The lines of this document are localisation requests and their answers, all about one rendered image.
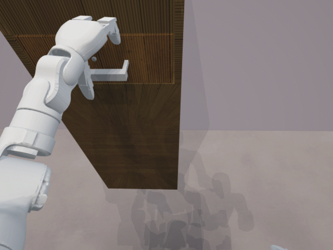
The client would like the robot left hand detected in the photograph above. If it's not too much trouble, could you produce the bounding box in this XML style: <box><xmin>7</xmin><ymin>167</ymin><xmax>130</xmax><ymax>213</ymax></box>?
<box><xmin>55</xmin><ymin>16</ymin><xmax>121</xmax><ymax>100</ymax></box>

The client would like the drawer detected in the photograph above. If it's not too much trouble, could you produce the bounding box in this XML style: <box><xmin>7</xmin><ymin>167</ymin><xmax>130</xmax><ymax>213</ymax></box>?
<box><xmin>15</xmin><ymin>33</ymin><xmax>174</xmax><ymax>83</ymax></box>

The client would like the robot left upper arm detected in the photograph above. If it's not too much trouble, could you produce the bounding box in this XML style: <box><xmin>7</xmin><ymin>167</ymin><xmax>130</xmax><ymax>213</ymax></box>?
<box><xmin>0</xmin><ymin>156</ymin><xmax>52</xmax><ymax>250</ymax></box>

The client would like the cabinet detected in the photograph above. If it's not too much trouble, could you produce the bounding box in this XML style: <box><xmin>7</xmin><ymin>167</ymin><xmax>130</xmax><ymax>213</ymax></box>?
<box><xmin>0</xmin><ymin>0</ymin><xmax>185</xmax><ymax>190</ymax></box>

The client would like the robot left forearm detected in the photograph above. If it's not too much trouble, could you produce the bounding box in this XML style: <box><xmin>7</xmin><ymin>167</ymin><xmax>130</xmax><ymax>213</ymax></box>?
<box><xmin>0</xmin><ymin>45</ymin><xmax>85</xmax><ymax>159</ymax></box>

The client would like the handle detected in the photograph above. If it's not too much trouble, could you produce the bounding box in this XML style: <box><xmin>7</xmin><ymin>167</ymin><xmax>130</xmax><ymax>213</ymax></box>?
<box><xmin>90</xmin><ymin>60</ymin><xmax>129</xmax><ymax>81</ymax></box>

